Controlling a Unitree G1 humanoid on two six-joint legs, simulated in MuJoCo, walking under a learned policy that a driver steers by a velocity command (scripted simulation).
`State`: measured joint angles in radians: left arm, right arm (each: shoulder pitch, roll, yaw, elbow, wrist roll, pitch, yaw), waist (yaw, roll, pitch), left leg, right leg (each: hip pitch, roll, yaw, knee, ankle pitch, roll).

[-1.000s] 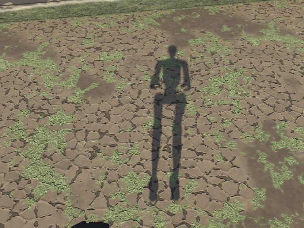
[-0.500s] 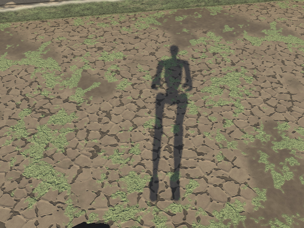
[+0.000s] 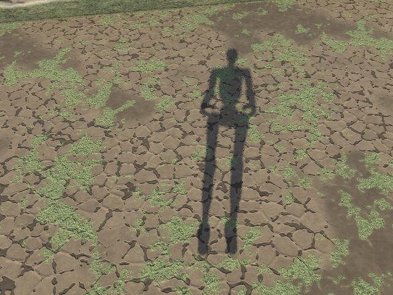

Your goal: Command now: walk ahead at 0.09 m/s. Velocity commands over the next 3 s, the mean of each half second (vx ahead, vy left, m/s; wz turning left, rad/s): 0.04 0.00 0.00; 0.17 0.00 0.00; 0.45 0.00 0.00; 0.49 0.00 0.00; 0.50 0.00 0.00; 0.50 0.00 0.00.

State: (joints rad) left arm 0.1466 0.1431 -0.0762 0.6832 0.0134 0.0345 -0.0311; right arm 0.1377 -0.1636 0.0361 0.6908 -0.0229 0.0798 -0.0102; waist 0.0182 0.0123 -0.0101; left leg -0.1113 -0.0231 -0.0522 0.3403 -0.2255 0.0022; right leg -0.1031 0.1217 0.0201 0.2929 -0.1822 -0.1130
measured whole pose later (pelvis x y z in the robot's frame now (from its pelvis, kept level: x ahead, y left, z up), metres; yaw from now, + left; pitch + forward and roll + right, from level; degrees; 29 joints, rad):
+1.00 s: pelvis -0.01 +0.03 -0.01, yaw -1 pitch -1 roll +0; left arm 0.12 0.14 -0.07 0.64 0.03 0.05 0.00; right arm 0.16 -0.17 0.06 0.64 -0.02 0.08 -0.02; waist 0.01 0.00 -0.03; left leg -0.18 -0.06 -0.04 0.50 -0.30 0.04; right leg -0.20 0.09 0.04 0.51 -0.29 -0.08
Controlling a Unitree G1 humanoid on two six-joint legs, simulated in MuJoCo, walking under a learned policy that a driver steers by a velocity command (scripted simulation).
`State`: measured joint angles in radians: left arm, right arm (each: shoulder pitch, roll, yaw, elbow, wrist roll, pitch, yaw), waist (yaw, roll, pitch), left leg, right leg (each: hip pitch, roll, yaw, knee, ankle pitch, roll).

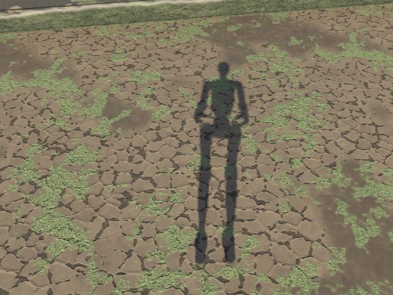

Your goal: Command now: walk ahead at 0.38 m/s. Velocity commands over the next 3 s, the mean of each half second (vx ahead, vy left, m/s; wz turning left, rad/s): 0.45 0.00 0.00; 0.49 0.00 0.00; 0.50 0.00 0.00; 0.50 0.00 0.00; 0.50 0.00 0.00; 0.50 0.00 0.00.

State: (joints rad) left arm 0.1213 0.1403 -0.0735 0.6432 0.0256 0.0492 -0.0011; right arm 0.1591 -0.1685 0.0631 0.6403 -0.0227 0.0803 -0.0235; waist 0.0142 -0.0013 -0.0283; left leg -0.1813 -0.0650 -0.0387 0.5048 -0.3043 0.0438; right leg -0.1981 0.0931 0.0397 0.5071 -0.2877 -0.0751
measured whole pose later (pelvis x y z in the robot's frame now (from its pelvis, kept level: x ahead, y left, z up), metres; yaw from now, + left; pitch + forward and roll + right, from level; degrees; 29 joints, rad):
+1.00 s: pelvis +0.00 -0.01 -0.01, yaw +1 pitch -2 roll +0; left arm 0.11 0.14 -0.07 0.60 0.02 0.06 0.01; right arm 0.11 -0.16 0.05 0.62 -0.03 0.07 -0.02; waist 0.01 0.00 0.00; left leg -0.20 -0.06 -0.05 0.62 -0.37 0.03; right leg -0.22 0.09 0.01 0.62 -0.36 -0.09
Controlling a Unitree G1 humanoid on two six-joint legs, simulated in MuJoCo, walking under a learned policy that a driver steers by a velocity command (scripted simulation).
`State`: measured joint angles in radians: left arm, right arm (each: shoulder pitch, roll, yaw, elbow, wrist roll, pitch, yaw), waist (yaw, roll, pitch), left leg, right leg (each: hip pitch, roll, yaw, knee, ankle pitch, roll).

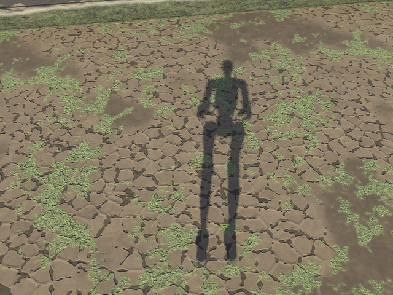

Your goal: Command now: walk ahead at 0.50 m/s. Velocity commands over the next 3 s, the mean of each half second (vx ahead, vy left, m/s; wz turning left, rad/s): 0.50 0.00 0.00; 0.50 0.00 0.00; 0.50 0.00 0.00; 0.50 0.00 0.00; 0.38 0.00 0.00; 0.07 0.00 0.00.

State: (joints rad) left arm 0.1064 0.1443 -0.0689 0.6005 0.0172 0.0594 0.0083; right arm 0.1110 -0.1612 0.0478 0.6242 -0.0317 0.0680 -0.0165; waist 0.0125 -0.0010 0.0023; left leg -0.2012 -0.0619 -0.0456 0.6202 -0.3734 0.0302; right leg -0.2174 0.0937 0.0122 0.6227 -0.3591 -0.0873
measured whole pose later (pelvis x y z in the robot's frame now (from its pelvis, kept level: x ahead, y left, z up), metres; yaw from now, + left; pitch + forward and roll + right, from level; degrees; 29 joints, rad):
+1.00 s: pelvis +0.00 +0.00 +0.00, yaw +0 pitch -2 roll +1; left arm 0.11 0.14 -0.07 0.59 0.02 0.06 0.01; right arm 0.10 -0.16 0.05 0.62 -0.03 0.07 -0.02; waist 0.01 0.00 0.00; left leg -0.21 -0.06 -0.05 0.63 -0.38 0.02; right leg -0.22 0.09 0.00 0.63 -0.37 -0.09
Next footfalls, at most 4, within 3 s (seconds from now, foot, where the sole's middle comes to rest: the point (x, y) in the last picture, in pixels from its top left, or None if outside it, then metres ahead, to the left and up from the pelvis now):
none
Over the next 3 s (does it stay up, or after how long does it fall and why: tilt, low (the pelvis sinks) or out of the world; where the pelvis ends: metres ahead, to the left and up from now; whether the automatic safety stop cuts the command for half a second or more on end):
stays up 0.00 -0.01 0.02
